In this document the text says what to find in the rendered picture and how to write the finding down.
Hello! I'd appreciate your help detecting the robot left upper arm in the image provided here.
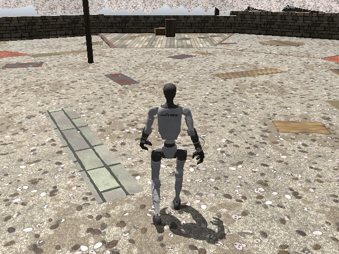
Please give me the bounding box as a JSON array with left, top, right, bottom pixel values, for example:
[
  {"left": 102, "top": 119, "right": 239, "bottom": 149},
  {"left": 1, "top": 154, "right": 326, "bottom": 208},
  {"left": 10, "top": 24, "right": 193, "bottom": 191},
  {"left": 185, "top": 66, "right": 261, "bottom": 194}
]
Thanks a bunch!
[{"left": 144, "top": 106, "right": 159, "bottom": 134}]

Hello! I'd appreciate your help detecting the robot right upper arm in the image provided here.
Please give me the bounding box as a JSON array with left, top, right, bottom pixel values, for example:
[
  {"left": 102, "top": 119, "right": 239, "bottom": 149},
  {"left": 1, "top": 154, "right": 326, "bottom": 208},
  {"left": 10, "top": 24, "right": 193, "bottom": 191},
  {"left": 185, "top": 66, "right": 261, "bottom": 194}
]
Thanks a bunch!
[{"left": 181, "top": 106, "right": 195, "bottom": 136}]

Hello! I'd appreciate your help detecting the robot right hand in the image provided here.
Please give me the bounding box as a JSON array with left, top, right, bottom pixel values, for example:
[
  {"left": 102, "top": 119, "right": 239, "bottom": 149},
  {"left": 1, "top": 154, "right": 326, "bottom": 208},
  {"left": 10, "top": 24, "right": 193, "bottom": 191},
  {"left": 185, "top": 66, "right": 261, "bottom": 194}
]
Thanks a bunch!
[{"left": 192, "top": 150, "right": 204, "bottom": 165}]

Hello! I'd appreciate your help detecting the robot left hand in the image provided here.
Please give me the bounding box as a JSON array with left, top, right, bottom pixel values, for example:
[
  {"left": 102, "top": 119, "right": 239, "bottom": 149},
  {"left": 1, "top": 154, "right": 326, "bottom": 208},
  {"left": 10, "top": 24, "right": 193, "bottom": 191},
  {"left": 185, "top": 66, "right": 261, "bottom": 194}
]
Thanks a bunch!
[{"left": 140, "top": 141, "right": 152, "bottom": 150}]

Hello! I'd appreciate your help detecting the left robot forearm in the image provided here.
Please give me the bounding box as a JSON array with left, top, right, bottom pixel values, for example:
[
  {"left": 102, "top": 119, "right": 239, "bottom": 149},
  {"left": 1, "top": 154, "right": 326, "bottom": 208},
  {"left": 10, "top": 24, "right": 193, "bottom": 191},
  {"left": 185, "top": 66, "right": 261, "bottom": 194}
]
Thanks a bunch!
[{"left": 140, "top": 127, "right": 149, "bottom": 143}]

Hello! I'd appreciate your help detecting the robot left shin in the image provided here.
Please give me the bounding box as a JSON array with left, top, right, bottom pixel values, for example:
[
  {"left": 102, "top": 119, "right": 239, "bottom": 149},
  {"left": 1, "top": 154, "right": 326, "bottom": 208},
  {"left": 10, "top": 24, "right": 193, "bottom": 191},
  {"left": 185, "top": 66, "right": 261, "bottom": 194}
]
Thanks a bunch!
[{"left": 151, "top": 180, "right": 160, "bottom": 218}]

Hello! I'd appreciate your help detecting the right robot forearm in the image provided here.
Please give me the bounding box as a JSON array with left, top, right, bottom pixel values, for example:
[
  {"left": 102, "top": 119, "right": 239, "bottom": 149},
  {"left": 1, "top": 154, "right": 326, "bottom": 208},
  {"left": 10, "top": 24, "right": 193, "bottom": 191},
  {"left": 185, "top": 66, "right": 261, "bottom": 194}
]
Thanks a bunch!
[{"left": 191, "top": 128, "right": 202, "bottom": 152}]

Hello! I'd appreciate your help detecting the humanoid robot torso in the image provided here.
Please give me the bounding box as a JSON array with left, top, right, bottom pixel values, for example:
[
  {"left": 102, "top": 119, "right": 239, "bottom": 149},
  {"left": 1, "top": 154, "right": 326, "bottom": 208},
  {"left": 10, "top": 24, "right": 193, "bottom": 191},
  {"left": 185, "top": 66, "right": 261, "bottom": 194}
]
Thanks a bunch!
[{"left": 157, "top": 104, "right": 182, "bottom": 159}]

